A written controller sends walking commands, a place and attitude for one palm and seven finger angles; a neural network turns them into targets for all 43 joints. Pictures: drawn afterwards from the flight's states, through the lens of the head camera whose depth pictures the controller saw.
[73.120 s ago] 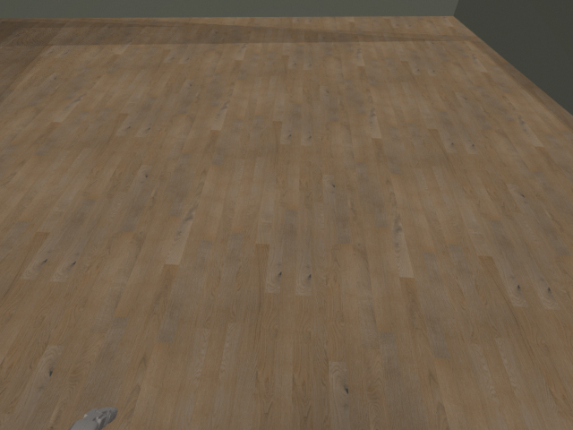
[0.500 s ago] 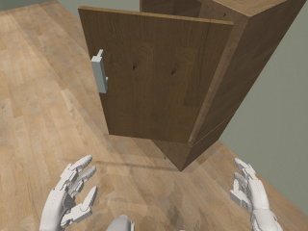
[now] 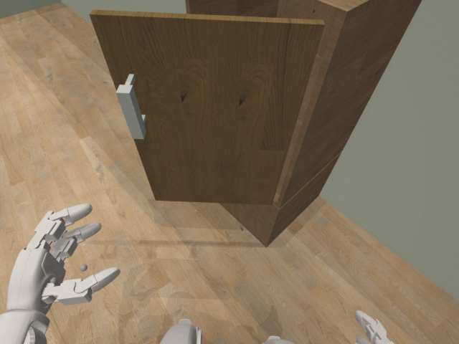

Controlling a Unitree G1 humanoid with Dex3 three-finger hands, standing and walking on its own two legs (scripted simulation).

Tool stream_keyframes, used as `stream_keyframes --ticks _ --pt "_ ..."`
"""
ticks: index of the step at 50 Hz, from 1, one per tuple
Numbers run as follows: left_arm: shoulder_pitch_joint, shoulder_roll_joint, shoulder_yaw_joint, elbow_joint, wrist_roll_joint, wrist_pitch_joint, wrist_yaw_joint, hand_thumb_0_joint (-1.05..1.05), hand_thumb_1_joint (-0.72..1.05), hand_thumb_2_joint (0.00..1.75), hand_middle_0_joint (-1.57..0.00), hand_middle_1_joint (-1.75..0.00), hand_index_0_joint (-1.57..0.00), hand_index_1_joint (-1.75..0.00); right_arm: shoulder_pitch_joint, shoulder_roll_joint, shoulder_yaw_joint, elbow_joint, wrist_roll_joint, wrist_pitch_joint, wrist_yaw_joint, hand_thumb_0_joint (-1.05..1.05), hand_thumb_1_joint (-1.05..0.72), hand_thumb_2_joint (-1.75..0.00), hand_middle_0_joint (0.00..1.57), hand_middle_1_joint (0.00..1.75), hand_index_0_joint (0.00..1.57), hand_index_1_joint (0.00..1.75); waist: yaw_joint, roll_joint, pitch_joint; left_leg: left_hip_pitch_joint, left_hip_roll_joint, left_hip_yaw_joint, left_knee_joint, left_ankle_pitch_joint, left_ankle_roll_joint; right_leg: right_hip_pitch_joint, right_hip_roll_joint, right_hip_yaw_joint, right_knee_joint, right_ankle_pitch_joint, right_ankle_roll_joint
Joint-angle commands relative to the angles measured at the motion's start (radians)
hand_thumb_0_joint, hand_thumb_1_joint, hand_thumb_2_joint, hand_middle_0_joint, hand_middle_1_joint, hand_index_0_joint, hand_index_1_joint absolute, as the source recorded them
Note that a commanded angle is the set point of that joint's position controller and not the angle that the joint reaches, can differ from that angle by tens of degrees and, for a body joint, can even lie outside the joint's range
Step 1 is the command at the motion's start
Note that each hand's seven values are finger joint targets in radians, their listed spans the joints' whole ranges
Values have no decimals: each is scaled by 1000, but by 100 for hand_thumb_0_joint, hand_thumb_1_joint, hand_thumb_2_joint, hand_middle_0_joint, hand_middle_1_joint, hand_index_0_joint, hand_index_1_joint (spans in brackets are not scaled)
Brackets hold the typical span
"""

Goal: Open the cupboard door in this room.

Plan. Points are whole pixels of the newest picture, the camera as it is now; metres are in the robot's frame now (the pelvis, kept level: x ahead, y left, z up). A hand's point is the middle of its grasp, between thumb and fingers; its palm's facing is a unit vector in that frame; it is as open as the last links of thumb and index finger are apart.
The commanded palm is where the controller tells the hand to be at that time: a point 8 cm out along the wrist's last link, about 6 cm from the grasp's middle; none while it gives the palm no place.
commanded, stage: raise the hand with hooked fingers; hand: left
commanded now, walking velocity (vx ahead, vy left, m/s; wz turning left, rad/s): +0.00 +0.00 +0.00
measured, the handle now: (135, 106) +0.55 +0.22 +0.09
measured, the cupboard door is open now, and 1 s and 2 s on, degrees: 45 45 45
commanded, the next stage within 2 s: move the hooked fingers beside the handle in 1.22 s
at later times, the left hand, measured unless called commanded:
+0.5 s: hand (54, 232) +0.27 +0.28 +0.08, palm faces +0.03 -1.00 -0.05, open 13.8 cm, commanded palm +0.25 +0.33 +0.09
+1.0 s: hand (52, 203) +0.30 +0.28 +0.10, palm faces +0.03 -1.00 -0.04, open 14.0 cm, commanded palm +0.27 +0.33 +0.11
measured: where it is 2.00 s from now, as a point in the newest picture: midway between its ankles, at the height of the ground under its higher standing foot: outside the picture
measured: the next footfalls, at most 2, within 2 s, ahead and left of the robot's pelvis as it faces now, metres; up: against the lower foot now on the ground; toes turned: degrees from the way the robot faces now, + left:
none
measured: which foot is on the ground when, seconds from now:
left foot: down 0.00-1.00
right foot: down 0.00-1.00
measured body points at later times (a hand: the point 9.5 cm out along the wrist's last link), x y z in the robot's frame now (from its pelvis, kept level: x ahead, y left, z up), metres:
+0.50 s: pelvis +0.01 +0.02 +0.02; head +0.05 +0.03 +0.47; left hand +0.26 +0.33 +0.09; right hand +0.19 -0.21 -0.05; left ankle +0.05 +0.12 -0.68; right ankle +0.00 -0.10 -0.68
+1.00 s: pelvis +0.02 +0.01 +0.03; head +0.06 +0.02 +0.48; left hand +0.30 +0.34 +0.11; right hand +0.15 -0.25 -0.05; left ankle +0.05 +0.12 -0.68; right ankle +0.00 -0.10 -0.68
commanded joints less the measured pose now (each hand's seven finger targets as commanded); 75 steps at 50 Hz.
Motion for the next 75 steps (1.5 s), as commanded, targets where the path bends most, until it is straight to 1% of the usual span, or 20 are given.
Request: stream_keyframes --ticks 1,4,9,10,13,17,19,22,29,30,36,38,42,46,51,58,63,66,73,75 --pt "-125 142 17 -155 2 -145 -44 0 -15 45 -27 -98 -27 -98 -110 -145 -45 -149 2 -99 -3 0 -90 -90 20 30 20 30 0 28 -147 171 -41 -42 -122 117 29 1 4 73 -183 93 19" --pt "-158 178 33 -106 -21 -111 -101 0 -22 42 -28 -102 -28 -102 -100 -169 -47 -149 14 -110 -12 0 -90 -90 20 30 20 30 -4 9 -139 190 -42 -45 -144 91 32 15 4 81 -219 68 20" --pt "-204 293 160 -148 -48 -61 -100 0 -34 37 -29 -110 -29 -110 -100 -173 -39 -162 16 -112 -21 0 -90 -90 20 30 20 30 43 75 -208 277 -42 -49 -199 157 29 96 11 49 -216 151 9" --pt "-213 276 155 -168 -53 -62 -91 0 -36 36 -29 -111 -29 -111 -105 -165 -35 -168 16 -111 -18 0 -90 -90 20 30 20 30 45 101 -210 300 -42 -48 -210 169 27 97 12 39 -215 167 7" --pt "-239 245 145 -136 -52 -56 -66 0 -43 33 -29 -115 -29 -115 -103 -163 -29 -168 14 -105 -12 0 -90 -90 20 30 20 30 34 83 -164 318 -37 -56 -231 173 19 86 20 17 -220 184 8" --pt "-309 236 99 -44 -31 -7 -99 0 -50 30 -30 -120 -30 -120 -92 -179 -22 -171 16 -93 -7 0 -90 -90 20 30 20 30 8 79 -110 323 -38 -58 -245 148 19 63 21 15 -242 185 11" --pt "-336 254 100 -1 -27 25 -133 0 -50 30 -30 -120 -30 -120 -82 -189 -21 -173 19 -86 -10 0 -90 -90 20 30 20 30 4 45 -122 334 -38 -58 -243 177 23 86 25 19 -249 220 9" --pt "-420 291 119 0 -33 53 -170 0 -50 30 -30 -120 -30 -120 -90 -192 -16 -184 20 -82 -17 0 -90 -90 20 30 20 30 11 54 -154 359 -42 -62 -258 184 22 104 23 18 -261 225 9" --pt "-555 396 220 -2 -50 19 -175 0 -50 30 -30 -120 -30 -120 -91 -188 -6 -164 12 -83 -27 0 -90 -90 20 30 20 30 30 109 -203 438 -42 -67 -269 268 16 143 27 19 -266 276 -3" --pt "-555 393 222 12 -48 19 -177 0 -50 30 -30 -120 -30 -120 -88 -186 -6 -164 11 -82 -27 0 -90 -90 20 30 20 30 31 111 -223 453 -41 -69 -274 283 15 146 26 16 -265 284 -2" --pt "-601 402 202 171 -45 92 -236 0 -50 30 -30 -120 -30 -120 -75 -202 -9 -154 23 -67 -34 0 -90 -90 20 30 20 30 16 81 -157 420 -45 -56 -297 240 21 144 22 19 -304 275 4" --pt "-575 380 193 193 -54 105 -251 0 -50 30 -30 -120 -30 -120 -72 -204 -14 -161 24 -66 -34 0 -90 -90 20 30 20 30 21 42 -166 418 -47 -54 -297 253 24 155 20 17 -309 292 6" --pt "-553 398 215 143 -60 77 -246 0 -50 30 -30 -120 -30 -120 -64 -202 -20 -172 18 -71 -20 0 -90 -90 20 30 20 30 34 56 -214 449 -49 -52 -293 304 24 174 23 18 -300 331 4" --pt "-568 416 246 126 -59 33 -211 0 -50 30 -30 -120 -30 -120 -60 -201 -22 -167 14 -67 -13 0 -90 -90 20 30 20 30 32 51 -185 432 -48 -50 -298 291 24 169 26 20 -297 317 4" --pt "-584 414 234 119 -43 17 -198 0 -50 30 -30 -120 -30 -120 -61 -196 -20 -160 15 -62 -16 0 -90 -90 20 30 20 30 25 114 -193 445 -49 -41 -298 272 25 169 20 31 -303 302 6" --pt "-588 398 219 147 -56 30 -225 0 -50 30 -30 -120 -30 -120 -71 -195 -17 -156 19 -61 -24 0 -90 -90 20 30 20 30 16 83 -177 425 -52 -36 -294 245 30 170 15 40 -319 301 11" --pt "-593 395 221 196 -62 37 -232 0 -50 30 -30 -120 -30 -120 -74 -198 -17 -156 21 -59 -28 0 -90 -90 20 30 20 30 16 21 -156 397 -54 -33 -293 221 32 170 12 47 -328 283 17" --pt "-598 403 221 176 -55 26 -230 0 -50 30 -30 -120 -30 -120 -72 -195 -18 -157 20 -59 -26 0 -90 -90 20 30 20 30 20 50 -187 420 -54 -28 -287 257 33 184 12 51 -319 322 15" --pt "-806 445 219 287 -34 6 -232 0 -50 30 -30 -120 -30 -120 -64 -202 -12 -120 22 -48 -41 0 -90 -90 20 30 20 30 -19 44 -136 370 -54 -28 -274 166 33 130 7 72 -331 224 20" --pt "-873 447 197 312 -22 4 -238 0 -50 30 -30 -120 -30 -120 -59 -201 -9 -112 20 -45 -44 0 -90 -90 20 30 20 30 -22 75 -157 375 -55 -28 -269 164 34 132 4 81 -330 219 16"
